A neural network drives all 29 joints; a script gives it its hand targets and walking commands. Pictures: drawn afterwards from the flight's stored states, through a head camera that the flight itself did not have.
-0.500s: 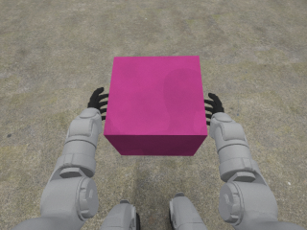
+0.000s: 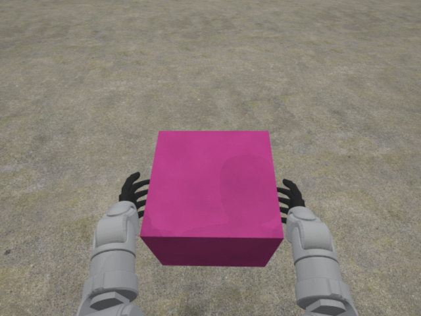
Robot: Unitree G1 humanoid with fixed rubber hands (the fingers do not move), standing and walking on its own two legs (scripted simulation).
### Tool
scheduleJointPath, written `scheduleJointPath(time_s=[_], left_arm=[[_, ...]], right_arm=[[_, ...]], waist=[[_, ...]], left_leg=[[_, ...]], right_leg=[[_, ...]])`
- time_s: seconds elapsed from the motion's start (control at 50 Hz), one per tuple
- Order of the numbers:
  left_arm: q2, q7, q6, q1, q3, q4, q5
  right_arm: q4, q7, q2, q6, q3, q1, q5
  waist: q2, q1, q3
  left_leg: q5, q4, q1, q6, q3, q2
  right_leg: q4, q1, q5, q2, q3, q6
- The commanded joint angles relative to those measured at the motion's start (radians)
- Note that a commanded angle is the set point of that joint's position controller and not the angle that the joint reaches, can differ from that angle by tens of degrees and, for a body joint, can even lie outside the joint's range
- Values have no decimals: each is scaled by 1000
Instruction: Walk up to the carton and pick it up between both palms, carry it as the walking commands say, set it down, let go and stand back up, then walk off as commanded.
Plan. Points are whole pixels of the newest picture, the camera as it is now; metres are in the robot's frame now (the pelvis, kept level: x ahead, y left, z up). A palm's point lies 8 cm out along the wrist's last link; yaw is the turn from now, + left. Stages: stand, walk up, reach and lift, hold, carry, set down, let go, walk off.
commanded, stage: reach and lift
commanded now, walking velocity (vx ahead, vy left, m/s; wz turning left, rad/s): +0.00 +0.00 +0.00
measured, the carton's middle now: (213, 200) +0.38 -0.01 -0.01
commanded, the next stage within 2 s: hold in 1.36 s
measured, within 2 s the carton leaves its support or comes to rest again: neither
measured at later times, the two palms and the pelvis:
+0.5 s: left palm (125, 230) +0.27 +0.16 +0.06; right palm (305, 240) +0.25 -0.18 +0.04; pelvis -0.02 -0.01 +0.01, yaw +0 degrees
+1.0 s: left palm (126, 214) +0.30 +0.16 +0.07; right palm (301, 225) +0.28 -0.18 +0.05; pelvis -0.01 +0.00 +0.01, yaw +0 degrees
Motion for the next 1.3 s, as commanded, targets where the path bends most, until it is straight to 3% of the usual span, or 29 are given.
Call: scheduleJointPath(time_s=[0.0, 0.06, 0.08, 0.12, 0.16, 0.18, 0.2, 0.22, 0.28, 0.32, 0.4, 0.46, 0.48, 0.54, 0.56, 0.62, 0.68, 0.7, 0.86, 0.88, 0.92, 0.96, 1.0, 1.1, 1.14, 1.24, 1.28], left_arm=[[-1004, -260, 33, -493, -806, -161, -271], [-967, -255, 60, -429, -800, -167, -255], [-958, -250, 64, -416, -808, -213, -251], [-923, -249, 71, -407, -809, -224, -252], [-920, -249, 78, -424, -812, -248, -256], [-912, -249, 87, -438, -807, -249, -248], [-892, -249, 91, -437, -784, -231, -232], [-887, -250, 92, -441, -767, -208, -227], [-862, -253, 84, -486, -727, -146, -211], [-866, -255, 80, -519, -720, -107, -204], [-862, -266, 40, -667, -722, -120, -224], [-850, -270, 25, -730, -713, -96, -229], [-851, -268, 23, -745, -732, -107, -227], [-865, -264, 7, -748, -746, -127, -242], [-875, -264, 7, -742, -755, -133, -243], [-874, -264, 11, -708, -758, -143, -242], [-872, -258, 23, -664, -779, -160, -236], [-886, -255, 24, -624, -782, -166, -241], [-896, -234, 58, -471, -869, -305, -264], [-893, -228, 66, -436, -860, -288, -248], [-882, -227, 81, -389, -849, -279, -244], [-859, -223, 89, -365, -843, -290, -234], [-863, -223, 92, -325, -830, -282, -229], [-870, -227, 85, -328, -858, -327, -242], [-878, -230, 85, -310, -849, -311, -237], [-875, -234, 83, -334, -844, -292, -226], [-873, -238, 83, -354, -825, -256, -221]], right_arm=[[-164, 352, 1098, 1, 652, -458, 281], [-214, 341, 1070, 20, 671, -438, 271], [-243, 340, 1064, 23, 685, -429, 283], [-287, 336, 1066, 26, 715, -457, 291], [-329, 328, 1056, 32, 731, -466, 293], [-298, 325, 1053, 42, 712, -452, 281], [-272, 327, 1056, 48, 697, -452, 277], [-287, 327, 1039, 45, 696, -505, 278], [-230, 324, 1020, 43, 661, -548, 261], [-187, 329, 1006, 40, 629, -570, 244], [-210, 342, 1032, 9, 638, -731, 268], [-188, 341, 1025, -6, 633, -785, 265], [-172, 342, 1024, -9, 623, -762, 265], [-216, 343, 1035, -24, 667, -798, 288], [-228, 343, 1023, -25, 666, -786, 281], [-232, 333, 1033, -22, 677, -771, 274], [-237, 330, 1025, -10, 680, -713, 277], [-282, 330, 1023, -12, 707, -713, 280], [-371, 316, 985, 13, 745, -514, 280], [-387, 318, 973, 18, 753, -510, 285], [-372, 312, 949, 29, 728, -461, 260], [-321, 309, 948, 44, 699, -382, 241], [-385, 314, 933, 40, 727, -416, 259], [-406, 317, 945, 35, 736, -405, 266], [-436, 317, 947, 32, 753, -429, 270], [-382, 322, 952, 37, 722, -414, 249], [-353, 323, 950, 37, 708, -427, 239]], waist=[[23, 52, -432], [6, 62, -367], [35, 71, -344], [1, 81, -323], [7, 71, -293], [12, 60, -256], [14, 79, -237], [6, 78, -207], [8, 71, -135], [4, 50, -83], [6, 75, -110], [6, 71, -93], [46, 60, -104], [23, 73, -162], [32, 63, -163], [-11, 73, -186], [31, 65, -172], [10, 70, -190], [35, 43, -291], [48, 48, -282], [18, 37, -260], [35, 30, -231], [17, 39, -235], [16, 39, -295], [27, 49, -290], [38, 40, -228], [15, 34, -203]], left_leg=[[696, -157, 341, -48, -204, -27], [647, -179, 340, -42, -198, -35], [662, -184, 350, -43, -197, -36], [613, -197, 346, -35, -191, -41], [553, -204, 333, -33, -180, -47], [503, -216, 308, -33, -180, -47], [444, -220, 295, -30, -175, -45], [362, -225, 265, -26, -170, -50], [189, -227, 212, -17, -152, -49], [101, -237, 194, -16, -152, -38], [-68, -225, 114, -3, -140, -33], [-117, -231, 95, 4, -131, -27], [-130, -236, 92, 1, -127, -28], [-100, -234, 98, 2, -124, -25], [-73, -231, 117, -1, -124, -26], [-24, -212, 144, -2, -122, -37], [25, -221, 145, -5, -120, -37], [60, -217, 175, -5, -122, -39], [364, -206, 291, -25, -153, -49], [382, -213, 300, -29, -154, -49], [419, -217, 324, -29, -162, -48], [417, -231, 327, -32, -162, -45], [429, -235, 326, -33, -160, -49], [481, -231, 357, -35, -162, -51], [449, -228, 346, -31, -163, -56], [301, -242, 304, -23, -152, -59], [261, -243, 292, -19, -153, -56]], right_leg=[[-171, 515, 544, 94, -5, -5], [-189, 552, 567, 82, 6, 0], [-196, 548, 567, 81, 9, -1], [-204, 563, 579, 82, 10, 4], [-215, 573, 562, 77, 10, 2], [-221, 564, 538, 72, 7, 2], [-227, 556, 494, 75, 3, -3], [-229, 557, 446, 70, 6, -5], [-243, 521, 282, 62, 5, -10], [-244, 476, 164, 67, -10, -17], [-232, 460, -30, 72, -14, -18], [-228, 435, -87, 72, -16, -17], [-225, 450, -80, 72, -16, -19], [-215, 481, -44, 75, -23, -16], [-216, 468, -24, 72, -20, -19], [-224, 457, -3, 65, -16, -19], [-223, 466, 56, 70, -17, -16], [-222, 471, 88, 72, -20, -15], [-214, 530, 379, 85, -9, -15], [-214, 532, 401, 86, -10, -13], [-229, 520, 425, 86, -7, -12], [-237, 516, 424, 85, -8, -13], [-242, 536, 447, 87, -10, -9], [-243, 553, 479, 93, -12, -3], [-243, 553, 457, 93, -10, -9], [-256, 518, 326, 91, -20, -16], [-255, 496, 277, 92, -24, -18]])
